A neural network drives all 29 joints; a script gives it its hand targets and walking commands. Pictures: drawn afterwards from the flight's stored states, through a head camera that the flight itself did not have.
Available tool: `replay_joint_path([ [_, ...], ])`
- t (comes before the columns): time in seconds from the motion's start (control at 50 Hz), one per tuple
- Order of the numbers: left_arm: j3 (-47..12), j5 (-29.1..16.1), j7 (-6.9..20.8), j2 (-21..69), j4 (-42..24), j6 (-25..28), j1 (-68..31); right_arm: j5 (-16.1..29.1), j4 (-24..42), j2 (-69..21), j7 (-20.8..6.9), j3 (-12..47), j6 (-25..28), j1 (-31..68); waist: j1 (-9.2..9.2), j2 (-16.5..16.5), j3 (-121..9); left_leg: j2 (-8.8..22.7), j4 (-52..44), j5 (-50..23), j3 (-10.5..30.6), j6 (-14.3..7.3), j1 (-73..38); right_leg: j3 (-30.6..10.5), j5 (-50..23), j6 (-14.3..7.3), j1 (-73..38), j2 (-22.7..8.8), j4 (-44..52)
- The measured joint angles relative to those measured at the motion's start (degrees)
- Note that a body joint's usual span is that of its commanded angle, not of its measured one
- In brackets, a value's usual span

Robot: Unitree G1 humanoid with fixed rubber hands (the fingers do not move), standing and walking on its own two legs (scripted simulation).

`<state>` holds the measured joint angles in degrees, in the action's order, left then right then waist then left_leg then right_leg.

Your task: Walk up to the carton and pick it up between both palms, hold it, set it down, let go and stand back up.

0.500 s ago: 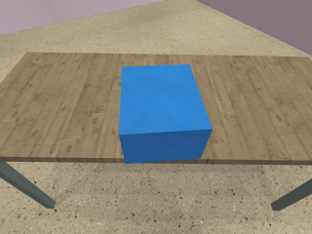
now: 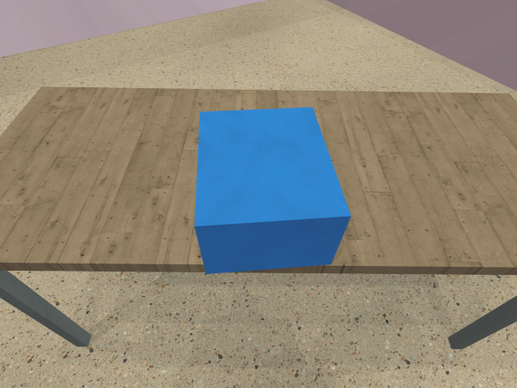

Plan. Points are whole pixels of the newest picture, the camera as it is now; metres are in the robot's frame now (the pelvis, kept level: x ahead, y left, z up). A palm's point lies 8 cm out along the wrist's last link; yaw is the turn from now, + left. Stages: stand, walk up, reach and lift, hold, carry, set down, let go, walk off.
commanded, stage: stand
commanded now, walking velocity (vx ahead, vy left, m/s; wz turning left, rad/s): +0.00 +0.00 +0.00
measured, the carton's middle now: (262, 185) +0.47 +0.01 +0.01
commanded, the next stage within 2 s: none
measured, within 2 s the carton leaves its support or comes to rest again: neither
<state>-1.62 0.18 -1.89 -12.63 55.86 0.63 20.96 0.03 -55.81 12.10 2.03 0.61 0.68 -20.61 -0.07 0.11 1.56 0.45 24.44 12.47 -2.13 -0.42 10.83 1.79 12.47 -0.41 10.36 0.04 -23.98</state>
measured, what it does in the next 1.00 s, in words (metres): stands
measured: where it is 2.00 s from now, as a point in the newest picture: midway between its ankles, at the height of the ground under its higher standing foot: outside the picture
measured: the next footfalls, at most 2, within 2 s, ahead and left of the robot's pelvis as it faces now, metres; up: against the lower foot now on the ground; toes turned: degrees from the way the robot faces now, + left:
none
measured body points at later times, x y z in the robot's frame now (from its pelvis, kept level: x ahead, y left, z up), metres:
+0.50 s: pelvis +0.00 +0.00 +0.00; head +0.01 +0.00 +0.45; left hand +0.00 +0.24 -0.15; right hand +0.00 -0.24 -0.15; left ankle +0.01 +0.11 -0.74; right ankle +0.01 -0.11 -0.74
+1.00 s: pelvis +0.01 +0.00 +0.00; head +0.02 +0.00 +0.45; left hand +0.00 +0.24 -0.15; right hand +0.00 -0.24 -0.15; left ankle +0.01 +0.11 -0.74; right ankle +0.01 -0.11 -0.74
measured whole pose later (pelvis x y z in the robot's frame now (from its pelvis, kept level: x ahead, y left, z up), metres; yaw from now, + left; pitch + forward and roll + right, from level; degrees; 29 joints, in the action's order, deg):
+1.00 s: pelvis +0.01 +0.00 +0.00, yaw +0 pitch -1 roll +0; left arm -1.5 0.1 -2.5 -11.1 58.7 0.9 20.6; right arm 0.1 -59.4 10.6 2.5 0.5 0.8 -19.6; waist -0.1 0.1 1.8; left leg 0.6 23.4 12.5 -2.3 -0.2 10.0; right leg 1.5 12.5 -0.5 9.7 0.2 -23.1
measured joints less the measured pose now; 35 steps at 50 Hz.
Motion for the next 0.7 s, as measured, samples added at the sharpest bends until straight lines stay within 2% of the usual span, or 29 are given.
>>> replay_joint_path([
  [0.7,0.13,-0.1,-0.46,1.2,2.33,0.16,-0.31,0.05,-2.94,-1.17,0.39,-0.1,0.06,0.77,-0.04,-0.01,0.16,0.12,-0.87,0.0,-0.14,0.15,-0.68,-0.17,0.0,-0.08,-0.56,0.15,0.75],
])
